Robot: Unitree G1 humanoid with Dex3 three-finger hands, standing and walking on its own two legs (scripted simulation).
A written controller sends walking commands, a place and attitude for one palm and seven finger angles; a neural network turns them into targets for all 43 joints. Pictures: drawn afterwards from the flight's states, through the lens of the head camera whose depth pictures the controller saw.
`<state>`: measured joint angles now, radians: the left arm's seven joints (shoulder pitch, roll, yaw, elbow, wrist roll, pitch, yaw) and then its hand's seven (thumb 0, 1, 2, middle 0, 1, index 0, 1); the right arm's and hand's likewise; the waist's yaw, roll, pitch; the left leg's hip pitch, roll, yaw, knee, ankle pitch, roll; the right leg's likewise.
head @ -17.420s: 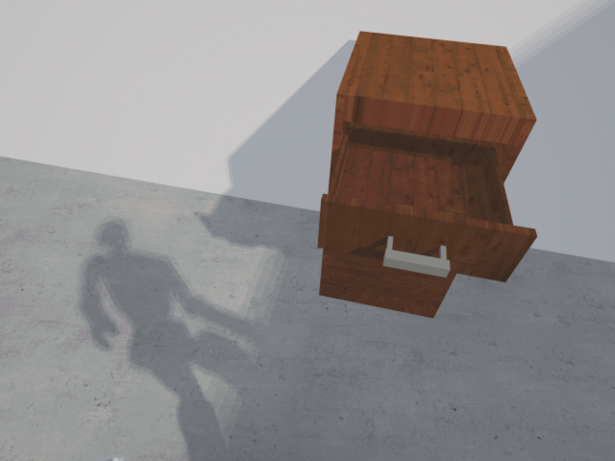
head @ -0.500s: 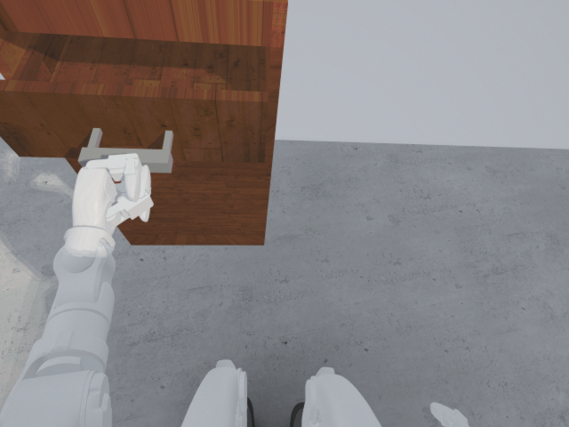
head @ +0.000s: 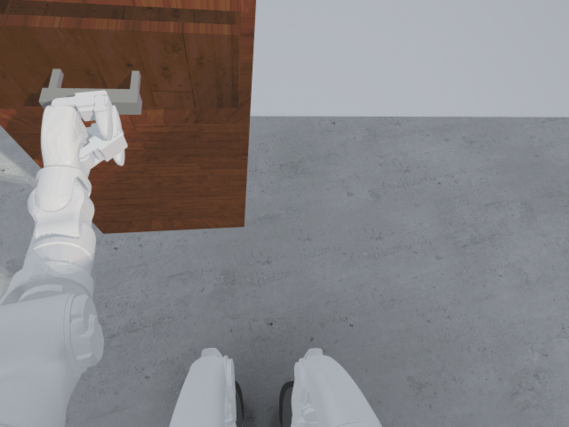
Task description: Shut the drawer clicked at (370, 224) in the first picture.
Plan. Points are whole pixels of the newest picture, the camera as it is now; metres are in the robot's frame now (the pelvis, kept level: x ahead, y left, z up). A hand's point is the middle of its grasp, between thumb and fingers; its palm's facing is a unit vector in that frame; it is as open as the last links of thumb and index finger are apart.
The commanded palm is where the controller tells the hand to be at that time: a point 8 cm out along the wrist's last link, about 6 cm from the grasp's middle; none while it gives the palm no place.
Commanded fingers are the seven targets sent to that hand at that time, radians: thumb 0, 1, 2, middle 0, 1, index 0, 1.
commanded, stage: push the drawer shut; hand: left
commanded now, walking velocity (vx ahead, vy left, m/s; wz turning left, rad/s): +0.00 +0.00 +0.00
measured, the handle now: (95, 89) +0.57 +0.24 +0.04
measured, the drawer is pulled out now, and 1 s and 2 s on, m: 0.04 0.00 0.00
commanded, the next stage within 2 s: pull the fist back off the drawer in 0.54 s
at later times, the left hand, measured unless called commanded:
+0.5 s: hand (118, 111) +0.54 +0.21 +0.04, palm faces +0.07 -1.00 -0.03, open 2.8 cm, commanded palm +0.55 +0.23 +0.05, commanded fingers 0.00 0.90 0.90 -1.40 -1.60 -1.40 -1.60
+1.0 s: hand (119, 111) +0.54 +0.21 +0.04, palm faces +0.06 -1.00 -0.02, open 3.0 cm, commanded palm +0.52 +0.22 +0.05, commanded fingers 0.00 0.90 0.90 -1.40 -1.60 -1.40 -1.60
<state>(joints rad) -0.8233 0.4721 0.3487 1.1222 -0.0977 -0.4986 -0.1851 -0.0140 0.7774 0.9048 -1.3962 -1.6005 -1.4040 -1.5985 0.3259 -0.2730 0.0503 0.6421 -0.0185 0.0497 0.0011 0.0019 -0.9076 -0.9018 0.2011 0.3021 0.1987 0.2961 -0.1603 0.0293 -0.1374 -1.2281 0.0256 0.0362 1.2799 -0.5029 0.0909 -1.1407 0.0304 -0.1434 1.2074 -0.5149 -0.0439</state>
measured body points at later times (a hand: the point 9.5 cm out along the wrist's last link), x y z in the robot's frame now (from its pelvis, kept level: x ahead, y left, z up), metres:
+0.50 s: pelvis +0.00 -0.01 -0.01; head +0.17 +0.04 +0.41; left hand +0.53 +0.26 +0.04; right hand +0.00 -0.27 -0.11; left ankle +0.05 +0.06 -0.62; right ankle +0.03 -0.10 -0.62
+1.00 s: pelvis -0.02 +0.00 -0.01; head +0.16 +0.05 +0.40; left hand +0.53 +0.26 +0.05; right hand -0.03 -0.26 -0.10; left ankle +0.05 +0.06 -0.62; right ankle +0.03 -0.10 -0.62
